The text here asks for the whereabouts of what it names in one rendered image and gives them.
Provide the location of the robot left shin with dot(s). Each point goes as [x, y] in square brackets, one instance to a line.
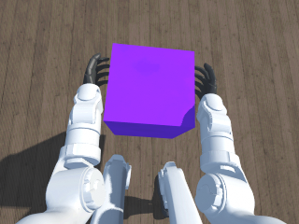
[114, 157]

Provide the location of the robot left upper arm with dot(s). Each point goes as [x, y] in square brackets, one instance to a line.
[72, 196]

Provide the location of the robot right upper arm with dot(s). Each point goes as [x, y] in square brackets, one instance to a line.
[228, 200]

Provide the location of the right robot hand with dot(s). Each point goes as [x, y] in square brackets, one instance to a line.
[208, 85]

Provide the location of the robot right forearm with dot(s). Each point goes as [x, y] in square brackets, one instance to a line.
[217, 142]

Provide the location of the robot left forearm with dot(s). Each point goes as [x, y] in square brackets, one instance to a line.
[81, 146]

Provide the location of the left robot hand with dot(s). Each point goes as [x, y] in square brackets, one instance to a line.
[91, 76]

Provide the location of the carton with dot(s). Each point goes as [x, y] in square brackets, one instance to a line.
[150, 91]

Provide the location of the robot right thigh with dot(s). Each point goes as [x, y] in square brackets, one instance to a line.
[181, 206]

